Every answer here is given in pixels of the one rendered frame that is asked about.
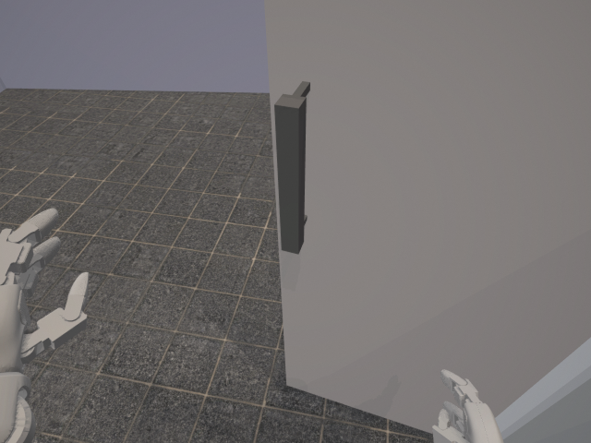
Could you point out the robot left forearm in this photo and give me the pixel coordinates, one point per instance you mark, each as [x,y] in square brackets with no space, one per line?
[17,421]

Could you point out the handle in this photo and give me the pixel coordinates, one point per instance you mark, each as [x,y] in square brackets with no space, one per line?
[290,128]

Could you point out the robot left hand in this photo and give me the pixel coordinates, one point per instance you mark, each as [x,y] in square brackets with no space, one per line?
[20,265]

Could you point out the robot right hand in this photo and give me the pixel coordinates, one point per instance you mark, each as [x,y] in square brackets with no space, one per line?
[475,423]

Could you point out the fridge door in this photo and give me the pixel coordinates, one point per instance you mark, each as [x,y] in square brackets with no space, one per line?
[447,194]

